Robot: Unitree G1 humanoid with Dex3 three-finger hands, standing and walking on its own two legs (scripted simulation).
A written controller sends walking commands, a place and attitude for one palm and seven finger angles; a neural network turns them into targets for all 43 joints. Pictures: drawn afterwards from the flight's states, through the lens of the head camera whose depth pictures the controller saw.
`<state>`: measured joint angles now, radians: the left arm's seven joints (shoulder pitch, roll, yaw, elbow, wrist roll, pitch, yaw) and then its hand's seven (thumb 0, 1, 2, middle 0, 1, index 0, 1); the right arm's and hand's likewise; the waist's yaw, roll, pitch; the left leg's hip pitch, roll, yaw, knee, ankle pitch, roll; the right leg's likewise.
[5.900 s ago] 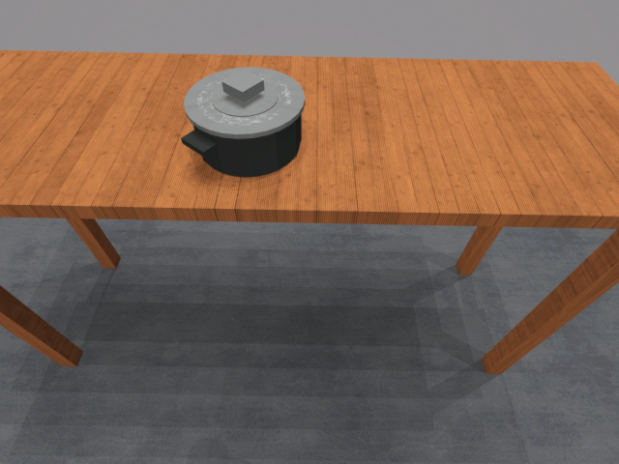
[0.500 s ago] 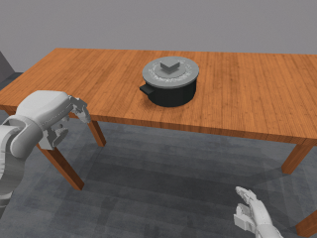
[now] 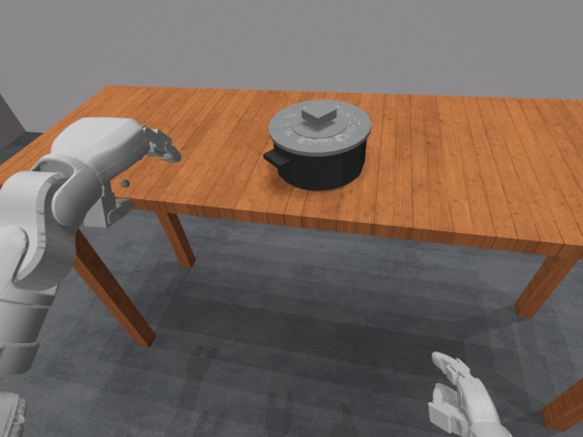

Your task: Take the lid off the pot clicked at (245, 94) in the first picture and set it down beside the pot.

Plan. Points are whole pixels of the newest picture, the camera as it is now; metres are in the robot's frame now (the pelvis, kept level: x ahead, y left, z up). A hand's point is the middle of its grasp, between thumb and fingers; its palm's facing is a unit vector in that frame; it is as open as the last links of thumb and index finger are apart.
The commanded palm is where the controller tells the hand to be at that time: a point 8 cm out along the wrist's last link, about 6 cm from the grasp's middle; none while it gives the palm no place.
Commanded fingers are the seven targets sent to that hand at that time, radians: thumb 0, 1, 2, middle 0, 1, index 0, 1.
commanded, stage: move the open hand above the knob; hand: left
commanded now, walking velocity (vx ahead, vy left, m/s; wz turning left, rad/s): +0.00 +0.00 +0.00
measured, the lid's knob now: (319, 113) +0.62 +0.04 +0.16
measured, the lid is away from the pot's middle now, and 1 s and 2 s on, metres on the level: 0.00 0.00 0.00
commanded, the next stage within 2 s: none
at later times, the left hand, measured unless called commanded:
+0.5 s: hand (206, 142) +0.42 +0.18 +0.22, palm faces -0.16 +0.01 -0.99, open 10.3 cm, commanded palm +0.40 +0.17 +0.29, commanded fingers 0.00 -0.42 1.65 -0.84 -0.08 -0.84 -0.08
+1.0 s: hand (260, 111) +0.50 +0.11 +0.23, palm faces -0.18 -0.01 -0.98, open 10.3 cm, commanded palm +0.48 +0.11 +0.29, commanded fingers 0.00 -0.42 1.65 -0.84 -0.08 -0.84 -0.08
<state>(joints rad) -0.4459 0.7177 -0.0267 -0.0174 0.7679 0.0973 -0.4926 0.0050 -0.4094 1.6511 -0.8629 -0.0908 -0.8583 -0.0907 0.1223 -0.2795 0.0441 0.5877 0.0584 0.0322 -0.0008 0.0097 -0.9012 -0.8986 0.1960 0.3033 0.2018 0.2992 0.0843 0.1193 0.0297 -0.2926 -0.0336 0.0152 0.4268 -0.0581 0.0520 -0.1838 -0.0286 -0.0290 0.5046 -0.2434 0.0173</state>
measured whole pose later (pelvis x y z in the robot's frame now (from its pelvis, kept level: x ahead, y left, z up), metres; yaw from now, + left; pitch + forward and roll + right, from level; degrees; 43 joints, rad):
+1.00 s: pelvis +0.07 -0.02 +0.00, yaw +0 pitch +2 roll +1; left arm -0.97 0.48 -0.32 0.45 0.84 0.30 -0.53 0.00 -0.41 1.65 -0.86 -0.09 -0.85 -0.09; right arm 0.12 -0.29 0.04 0.62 0.06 0.12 0.03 0.01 -0.90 -0.90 0.19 0.30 0.20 0.30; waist 0.00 0.09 -0.03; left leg -0.33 -0.04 0.01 0.45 -0.16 0.03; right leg -0.21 -0.02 -0.02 0.50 -0.33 0.00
